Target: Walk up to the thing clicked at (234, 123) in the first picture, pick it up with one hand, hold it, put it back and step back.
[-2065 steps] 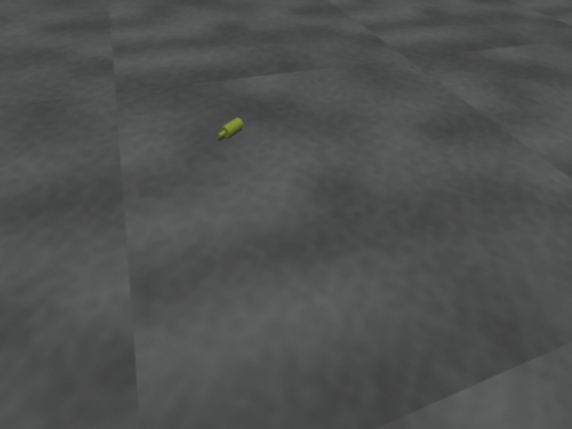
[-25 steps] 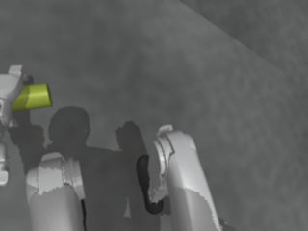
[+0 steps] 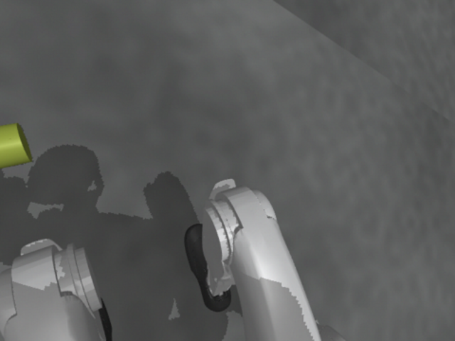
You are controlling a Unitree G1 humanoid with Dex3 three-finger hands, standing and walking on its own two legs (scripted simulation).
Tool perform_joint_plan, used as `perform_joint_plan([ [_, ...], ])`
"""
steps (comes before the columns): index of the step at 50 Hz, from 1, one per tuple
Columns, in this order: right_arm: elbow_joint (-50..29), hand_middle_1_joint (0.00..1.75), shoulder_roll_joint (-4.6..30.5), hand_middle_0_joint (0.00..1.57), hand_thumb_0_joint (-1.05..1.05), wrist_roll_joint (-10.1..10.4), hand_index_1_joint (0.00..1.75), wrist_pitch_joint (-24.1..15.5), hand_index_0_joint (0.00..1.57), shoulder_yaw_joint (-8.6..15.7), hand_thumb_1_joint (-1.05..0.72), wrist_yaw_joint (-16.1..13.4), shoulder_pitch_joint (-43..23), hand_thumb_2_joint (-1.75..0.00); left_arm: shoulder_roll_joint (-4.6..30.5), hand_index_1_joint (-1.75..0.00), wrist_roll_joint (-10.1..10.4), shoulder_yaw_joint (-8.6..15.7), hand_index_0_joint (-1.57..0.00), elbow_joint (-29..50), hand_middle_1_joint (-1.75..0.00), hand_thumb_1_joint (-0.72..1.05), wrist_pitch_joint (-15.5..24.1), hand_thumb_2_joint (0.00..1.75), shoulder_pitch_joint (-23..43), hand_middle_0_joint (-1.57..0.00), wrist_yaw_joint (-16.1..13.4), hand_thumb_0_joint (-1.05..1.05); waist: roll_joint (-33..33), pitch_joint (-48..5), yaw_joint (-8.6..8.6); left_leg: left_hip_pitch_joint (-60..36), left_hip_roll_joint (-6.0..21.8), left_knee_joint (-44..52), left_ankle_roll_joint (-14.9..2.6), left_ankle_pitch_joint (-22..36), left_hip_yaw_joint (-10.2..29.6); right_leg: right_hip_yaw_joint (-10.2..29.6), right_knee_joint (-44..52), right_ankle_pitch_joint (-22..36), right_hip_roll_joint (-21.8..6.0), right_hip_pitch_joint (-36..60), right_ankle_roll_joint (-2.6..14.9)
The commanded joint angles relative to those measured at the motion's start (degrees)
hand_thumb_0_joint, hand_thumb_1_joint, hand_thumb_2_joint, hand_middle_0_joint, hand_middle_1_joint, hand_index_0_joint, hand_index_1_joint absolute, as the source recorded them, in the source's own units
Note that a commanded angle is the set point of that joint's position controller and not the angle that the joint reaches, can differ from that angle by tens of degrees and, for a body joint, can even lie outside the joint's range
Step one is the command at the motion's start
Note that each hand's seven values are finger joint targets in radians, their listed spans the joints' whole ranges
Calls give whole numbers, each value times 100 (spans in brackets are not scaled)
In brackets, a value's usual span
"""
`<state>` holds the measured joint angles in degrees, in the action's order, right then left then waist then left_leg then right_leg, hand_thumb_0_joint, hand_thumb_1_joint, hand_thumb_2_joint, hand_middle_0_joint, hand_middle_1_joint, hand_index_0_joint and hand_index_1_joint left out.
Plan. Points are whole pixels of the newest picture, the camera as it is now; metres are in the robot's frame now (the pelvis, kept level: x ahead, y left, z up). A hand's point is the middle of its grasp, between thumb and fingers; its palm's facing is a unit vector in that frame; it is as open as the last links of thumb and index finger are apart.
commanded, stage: rest palm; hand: left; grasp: from above
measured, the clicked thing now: out of the picture +0.47 +0.27 -0.27
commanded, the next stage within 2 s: close in 0.70 s
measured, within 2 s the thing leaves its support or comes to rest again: neither
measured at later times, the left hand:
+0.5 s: hand out of the picture +0.48 +0.24 -0.24, palm faces -0.42 -0.10 -0.90, open 14.0 cm
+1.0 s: hand out of the picture +0.47 +0.24 -0.25, palm faces -0.46 -0.12 -0.88, open 13.4 cm
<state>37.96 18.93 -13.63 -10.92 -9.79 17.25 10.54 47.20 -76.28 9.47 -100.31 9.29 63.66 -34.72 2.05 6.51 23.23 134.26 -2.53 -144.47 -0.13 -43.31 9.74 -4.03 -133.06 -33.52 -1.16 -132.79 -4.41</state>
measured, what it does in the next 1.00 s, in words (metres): stands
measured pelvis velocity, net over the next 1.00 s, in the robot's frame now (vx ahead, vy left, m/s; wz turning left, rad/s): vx -0.01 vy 0.00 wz -0.05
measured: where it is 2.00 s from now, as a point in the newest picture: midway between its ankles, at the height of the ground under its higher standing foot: (159, 316)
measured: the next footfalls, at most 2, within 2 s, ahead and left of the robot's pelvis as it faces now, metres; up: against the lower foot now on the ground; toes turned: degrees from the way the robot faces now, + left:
none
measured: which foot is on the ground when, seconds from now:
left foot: down 0.00-1.00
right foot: down 0.00-1.00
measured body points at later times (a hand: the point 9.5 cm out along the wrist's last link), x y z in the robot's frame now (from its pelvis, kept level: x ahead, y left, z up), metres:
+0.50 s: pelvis -0.01 +0.01 +0.00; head +0.27 +0.11 +0.33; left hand +0.49 +0.24 -0.19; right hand +0.01 -0.25 -0.05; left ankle +0.06 +0.12 -0.28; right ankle +0.13 -0.14 -0.28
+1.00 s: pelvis -0.01 +0.00 +0.00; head +0.28 +0.11 +0.33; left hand +0.49 +0.24 -0.20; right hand +0.00 -0.25 -0.04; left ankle +0.06 +0.12 -0.28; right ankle +0.13 -0.14 -0.28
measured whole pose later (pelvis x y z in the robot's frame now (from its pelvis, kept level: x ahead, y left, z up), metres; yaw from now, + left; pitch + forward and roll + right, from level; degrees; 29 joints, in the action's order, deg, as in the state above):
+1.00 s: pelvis -0.01 +0.00 +0.00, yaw -3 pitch +30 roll -15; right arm 36.9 20.8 -14.2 -15.1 -14.5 19.7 10.0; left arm 52.5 -76.4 4.6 -102.4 12.2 64.6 -37.4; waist 5.6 9.7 25.2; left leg 132.7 -2.3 -145.6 -0.1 -43.3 13.0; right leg -7.0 -131.4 -32.4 -0.4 -129.8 -4.6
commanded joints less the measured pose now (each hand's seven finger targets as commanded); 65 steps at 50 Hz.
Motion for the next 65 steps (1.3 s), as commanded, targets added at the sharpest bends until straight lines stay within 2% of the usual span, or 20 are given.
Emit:
perform_joint_plan([
  [1, 140, 30, 1832, 20, 0, -15, 30, 41, 20, 485, -90, -90, 1468, -90, 1292, -100, 118, -15, -5, 868, -99, -54, 241, 101, 1741, -7, -66, 0, -2056, -3972, 379, -2457, 47, 1445, -131, 1599, -564, -798, 1049, 1215, 191, 2769, 547],
  [2, 159, 30, 1789, 20, 0, -45, 30, 24, 20, 427, -90, -89, 1460, -90, 1177, -101, 107, -119, -6, 830, -100, -54, 316, 100, 1787, -7, -42, 0, -2014, -3881, 464, -2451, 38, 1382, -143, 1475, -597, -794, 1066, 1152, 190, 2772, 528],
  [5, 310, 30, 1788, 20, 0, -83, 30, -26, 20, 394, -90, -107, 1383, -90, 1084, -101, 139, -327, -6, 1046, -101, -53, 569, 100, 1922, -7, -82, 0, -2277, -4010, 460, -2684, 64, 1432, -95, 1282, -533, -888, 1080, 966, 219, 2703, 517],
  [10, 393, 30, 1786, 20, 0, -132, 30, -125, 20, 362, -90, -47, 1242, -90, 954, -101, -135, -668, -7, 894, -100, -52, 670, 105, 1826, -9, -314, 0, -2880, -3917, 412, -3313, 141, 1606, 55, 1418, -363, -1024, 850, 1061, 237, 2196, 530],
  [12, 408, 30, 1844, 20, 0, -150, 30, -106, 20, 375, -90, -28, 1175, -90, 1127, -104, -293, -571, -7, 851, -102, -52, 636, 111, 1918, -9, -531, 0, -3041, -3954, 375, -3391, 162, 1765, 120, 1510, -262, -1031, 790, 1159, 225, 2118, 562],
  [15, 303, 30, 1898, 20, 0, -199, 30, -177, 20, 278, -89, 97, 975, -90, 831, -102, -377, -719, -7, 182, -100, -51, 452, 108, 1662, -9, -705, 0, -2726, -3219, 540, -2913, 158, 1663, 98, 1562, -251, -1072, 728, 1245, 234, 1936, 524],
  [17, 277, 30, 1982, 20, 0, -162, 30, -200, 20, 299, -89, 120, 941, -90, 1029, -102, -418, -573, -6, 80, -100, -52, 308, 108, 1677, -9, -839, 0, -2646, -3117, 504, -2811, 151, 1747, 80, 1528, -234, -1036, 796, 1215, 246, 1895, 547],
  [22, -17, 30, 2095, 20, 0, -145, 30, -374, 20, 234, -90, 271, 946, -90, 1079, -100, -237, -443, -6, -149, -99, -51, 16, 99, 1652, -7, -821, 0, -2176, -2996, 653, -2486, 139, 1610, -18, 1387, -261, -968, 898, 1195, 217, 2131, 469],
  [26, -28, 30, 2149, 20, 0, -86, 30, -459, 20, 270, -90, 296, 1074, -91, 1311, -101, -70, -248, -6, -79, -100, -52, -78, 98, 1771, -6, -720, 0, -2407, -3271, 602, -2725, 177, 1748, 8, 1195, -143, -965, 889, 1003, 165, 2148, 467],
  [27, -32, 30, 2133, 20, 0, -66, 30, -475, 20, 218, -91, 276, 968, -91, 1300, -102, -6, -333, -6, -51, -102, -52, -70, 97, 1803, -7, -672, 0, -2353, -3215, 609, -2602, 164, 1738, -13, 1000, -171, -956, 917, 888, 187, 2219, 471],
  [30, -62, 30, 2166, 20, 0, -32, 30, -470, 20, 215, -91, 256, 1080, -91, 1621, -102, 19, -192, -6, 506, -101, -54, 41, 99, 2103, -7, -588, 0, -2771, -3774, 562, -3074, 201, 1733, 29, 1274, -104, -960, 852, 1092, 167, 2390, 491],
  [33, -39, 30, 2066, 20, 0, -56, 30, -454, 20, 170, -91, 257, 1120, -91, 1440, -102, 2, -326, -6, 488, -102, -54, 145, 99, 1905, -7, -509, 0, -2778, -3645, 673, -2944, 178, 1539, -3, 1367, -234, -965, 884, 1221, 215, 2560, 484],
  [39, 82, 30, 2092, 20, 0, -80, 30, -431, 20, 128, -90, 230, 1283, -91, 1375, -104, 65, -421, -7, 483, -102, -52, 258, 108, 1695, -9, -462, 0, -2750, -3537, 661, -3042, 194, 1483, 36, 1825, -240, -1050, 939, 1492, 263, 2578, 512],
  [43, 96, 30, 2043, 20, 0, -70, 30, -413, 20, 36, -89, 216, 1222, -90, 1282, -103, 110, -614, -15, 197, -101, -40, 272, 104, 1484, -16, -453, 0, -2431, -3366, 635, -2700, 181, 1532, -13, 1653, -279, -1045, 1009, 1461, 300, 2801, 494],
  [44, 100, 30, 2089, 20, 0, -61, 30, -396, 20, 98, -89, 200, 1306, -90, 1395, -103, 110, -495, -15, 483, -102, -40, 305, 104, 1573, -16, -483, 0, -2636, -3582, 575, -2894, 194, 1619, 18, 1769, -197, -1076, 993, 1484, 300, 2712, 516],
  [50, 12, 30, 2132, 20, 0, -38, 30, -335, 20, 128, -90, 164, 1240, -90, 1529, -97, 22, -399, -16, 310, -97, -39, 278, 92, 1632, -15, -623, 0, -2725, -3553, 549, -2921, 222, 1762, 36, 1666, -167, -1060, 976, 1433, 296, 2718, 547],
  [51, -13, 30, 2082, 20, 0, -79, 30, -345, 20, 74, -90, 191, 1247, -90, 1423, -96, -33, -430, -17, 117, -97, -38, 258, 91, 1625, -16, -630, 0, -2528, -3339, 664, -2749, 210, 1689, 12, 1557, -175, -1087, 965, 1357, 296, 2603, 520],
  [56, -38, 30, 2133, 20, 0, -53, 30, -359, 20, 97, -90, 91, 1033, -90, 1538, -94, -20, -484, -21, 125, -95, -33, 192, 89, 1663, -20, -634, 0, -2412, -3025, 638, -2548, 187, 1788, -14, 977, -240, -1016, 1137, 904, 284, 2501, 522],
  [61, -84, 30, 2094, 20, 0, -64, 30, -441, 20, 51, -90, 87, 1066, -90, 1372, -93, 25, -586, -23, 189, -94, -29, 191, 87, 1759, -22, -555, 0, -2424, -3044, 749, -2684, 202, 1767, -11, 983, -182, -1043, 1123, 927, 240, 2395, 487],
  [65, -60, 30, 2142, 20, 0, -37, 30, -435, 20, 63, -90, 44, 1133, -90, 1500, -92, 72, -584, -26, 368, -93, -25, 208, 86, 1912, -25, -517, 0, -2513, -3172, 740, -2808, 237, 1827, 8, 1033, -107, -1037, 1132, 981, 227, 2391, 491],
])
